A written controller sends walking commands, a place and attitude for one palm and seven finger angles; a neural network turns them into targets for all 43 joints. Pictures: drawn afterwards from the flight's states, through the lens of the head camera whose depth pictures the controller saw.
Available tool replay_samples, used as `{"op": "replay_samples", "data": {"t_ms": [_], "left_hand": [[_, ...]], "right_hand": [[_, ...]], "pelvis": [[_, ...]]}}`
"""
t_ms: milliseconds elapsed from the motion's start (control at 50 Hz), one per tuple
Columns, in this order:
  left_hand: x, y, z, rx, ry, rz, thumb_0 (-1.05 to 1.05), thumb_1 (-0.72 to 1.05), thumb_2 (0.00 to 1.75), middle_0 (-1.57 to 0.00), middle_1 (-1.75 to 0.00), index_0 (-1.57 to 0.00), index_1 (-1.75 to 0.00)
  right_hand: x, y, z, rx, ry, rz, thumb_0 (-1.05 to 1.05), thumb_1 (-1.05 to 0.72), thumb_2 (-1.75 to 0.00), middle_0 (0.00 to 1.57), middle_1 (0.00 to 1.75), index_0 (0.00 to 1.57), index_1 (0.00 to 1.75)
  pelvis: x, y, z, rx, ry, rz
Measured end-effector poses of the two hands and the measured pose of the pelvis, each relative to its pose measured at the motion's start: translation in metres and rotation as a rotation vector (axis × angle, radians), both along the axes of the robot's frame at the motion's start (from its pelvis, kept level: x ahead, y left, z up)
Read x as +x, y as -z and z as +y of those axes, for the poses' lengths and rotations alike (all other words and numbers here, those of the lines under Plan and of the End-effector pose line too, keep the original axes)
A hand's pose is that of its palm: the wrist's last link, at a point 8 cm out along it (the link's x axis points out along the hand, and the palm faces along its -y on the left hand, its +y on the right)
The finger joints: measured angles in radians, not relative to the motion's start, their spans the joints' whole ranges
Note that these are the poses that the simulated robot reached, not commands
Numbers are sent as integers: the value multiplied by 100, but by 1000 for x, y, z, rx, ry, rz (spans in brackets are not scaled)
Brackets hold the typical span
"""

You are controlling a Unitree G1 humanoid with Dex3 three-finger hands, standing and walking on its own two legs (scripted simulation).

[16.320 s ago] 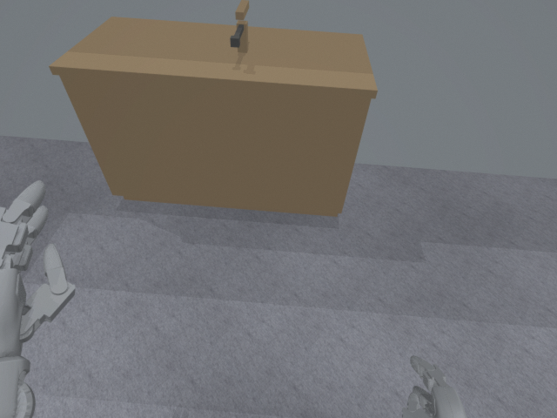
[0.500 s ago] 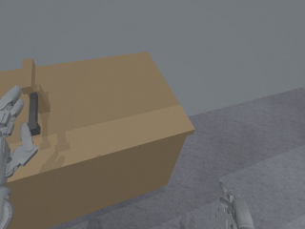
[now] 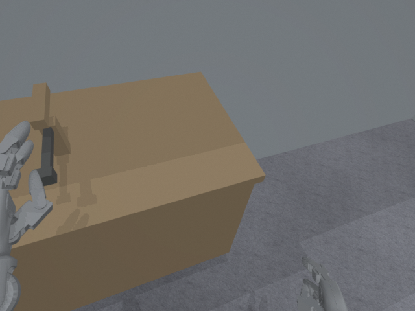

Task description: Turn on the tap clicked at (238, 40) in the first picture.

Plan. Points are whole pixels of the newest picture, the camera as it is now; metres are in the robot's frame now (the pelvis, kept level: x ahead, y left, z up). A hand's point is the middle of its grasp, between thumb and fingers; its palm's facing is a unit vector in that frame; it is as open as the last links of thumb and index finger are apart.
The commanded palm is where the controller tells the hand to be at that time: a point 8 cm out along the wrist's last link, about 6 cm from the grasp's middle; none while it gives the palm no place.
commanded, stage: turn the palm inward beside the body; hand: left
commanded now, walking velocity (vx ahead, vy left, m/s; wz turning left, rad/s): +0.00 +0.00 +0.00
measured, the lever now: (46, 176) +0.33 +0.36 +0.04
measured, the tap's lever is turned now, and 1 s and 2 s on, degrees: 0 0 0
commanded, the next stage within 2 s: none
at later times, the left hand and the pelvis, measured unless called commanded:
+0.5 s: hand (43, 231) +0.18 +0.25 +0.14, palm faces +0.56 -0.77 -0.31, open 7.4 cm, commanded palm +0.14 +0.27 +0.16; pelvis -0.01 -0.05 -0.02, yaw +5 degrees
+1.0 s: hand (69, 231) +0.19 +0.22 +0.12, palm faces +0.53 -0.81 -0.26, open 7.4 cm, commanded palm +0.14 +0.25 +0.14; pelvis +0.02 -0.05 -0.02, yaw +4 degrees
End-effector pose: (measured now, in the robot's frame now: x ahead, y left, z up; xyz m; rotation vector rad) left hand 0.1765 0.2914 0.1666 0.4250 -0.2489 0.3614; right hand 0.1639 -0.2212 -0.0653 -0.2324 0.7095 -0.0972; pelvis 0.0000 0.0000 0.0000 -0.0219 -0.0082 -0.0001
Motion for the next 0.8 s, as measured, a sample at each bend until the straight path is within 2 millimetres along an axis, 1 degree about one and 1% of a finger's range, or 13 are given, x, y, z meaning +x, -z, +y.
{"op": "replay_samples", "data": {"t_ms": [80, 100, 140, 180, 220, 280, 360, 400, 500, 560, 640, 720, 800], "left_hand": [[0, 1, 0, -5, -5, 4, 1, 89, 89, -21, -31, -21, -30], [2, -4, 1, 31, 5, -11, 1, 89, 89, -21, -31, -21, -30], [14, -18, 13, 122, -10, -46, 1, 89, 89, -22, -31, -21, -30], [21, -27, 23, 59, -46, -62, 1, 89, 89, -22, -31, -21, -30], [22, -25, 25, -23, -70, -40, 1, 89, 89, -21, -31, -21, -30], [14, -5, 9, -62, -75, 64, 1, 90, 90, -21, -30, -20, -30], [-8, 22, -14, -63, -72, 146, 1, 90, 90, -21, -31, -20, -30], [-20, 25, -19, -60, -95, 116, 1, 90, 89, -21, -31, -21, -30], [-40, 13, -14, -46, -202, -10, 2, 89, 89, -22, -31, -21, -30], [-40, 11, -13, -69, -230, -10, 1, 89, 89, -21, -31, -21, -30], [-30, 17, -21, -95, -206, 64, 1, 90, 90, -21, -31, -20, -30], [-19, 20, -32, -103, -169, 97, 1, 90, 90, -21, -31, -20, -30], [-17, 19, -37, -113, -158, 79, 1, 89, 89, -21, -31, -21, -30]], "right_hand": [[1, 0, 0, 2, -1, 1, 2, -91, -90, 20, 30, 21, 30], [1, 1, 1, -9, -13, 0, 2, -91, -90, 20, 30, 21, 30], [1, 6, 4, -29, -84, 9, 2, -91, -90, 20, 30, 20, 30], [1, 12, 4, -11, -119, 25, 2, -91, -90, 20, 30, 21, 30], [3, 15, 2, 18, -116, 21, 2, -91, -90, 20, 30, 21, 30], [8, 15, -4, 48, -104, -10, 2, -91, -90, 20, 30, 21, 30], [15, 13, -17, 34, -105, -45, 2, -91, -90, 20, 30, 21, 30], [18, 13, -23, 17, -117, -52, 2, -91, -90, 20, 30, 21, 30], [25, 20, -38, -6, -157, -49, 2, -91, -90, 20, 30, 21, 30], [28, 26, -45, -5, -159, -51, 2, -91, -90, 20, 30, 21, 30], [32, 30, -53, 9, -129, -65, 2, -91, -90, 20, 30, 21, 30], [36, 31, -57, 23, -97, -76, 2, -91, -90, 20, 30, 21, 30], [39, 30, -60, 29, -78, -77, 2, -91, -90, 20, 30, 21, 30]], "pelvis": [[0, 0, -1, 0, -2, 0], [-2, 1, -1, -1, -15, -1], [-6, 4, -5, 8, -42, -9], [-7, 5, -8, 18, -42, -5], [-6, 6, -11, 20, -33, -5], [-6, 7, -16, 22, -30, -7], [-9, 11, -28, 26, -38, -5], [-11, 13, -35, 25, -47, -3], [-13, 19, -52, 17, -81, -2], [-13, 21, -59, 16, -92, -5], [-9, 21, -63, 18, -89, -4], [0, 21, -65, 24, -78, 11], [10, 21, -64, 33, -67, 32]]}}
